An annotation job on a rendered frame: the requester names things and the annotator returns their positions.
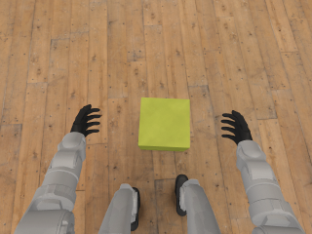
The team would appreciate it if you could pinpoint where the left robot forearm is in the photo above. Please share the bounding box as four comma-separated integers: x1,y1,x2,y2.
14,132,86,234

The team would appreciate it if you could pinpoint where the robot right thigh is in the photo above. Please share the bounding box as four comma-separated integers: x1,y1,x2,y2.
179,183,221,234

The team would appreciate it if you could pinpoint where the right robot hand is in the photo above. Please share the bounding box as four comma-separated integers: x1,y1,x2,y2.
220,110,253,146

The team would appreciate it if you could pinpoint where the left robot hand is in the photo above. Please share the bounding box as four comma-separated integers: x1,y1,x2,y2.
70,104,101,137

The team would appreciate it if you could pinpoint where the right robot forearm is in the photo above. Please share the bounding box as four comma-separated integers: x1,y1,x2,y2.
236,139,306,234

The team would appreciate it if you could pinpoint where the left robot foot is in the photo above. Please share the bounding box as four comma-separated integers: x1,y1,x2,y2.
131,187,140,231

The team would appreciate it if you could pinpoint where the carton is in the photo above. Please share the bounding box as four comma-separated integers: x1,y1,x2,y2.
137,97,190,152

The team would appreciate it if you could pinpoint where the robot left upper arm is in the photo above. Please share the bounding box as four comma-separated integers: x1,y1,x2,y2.
16,209,75,234

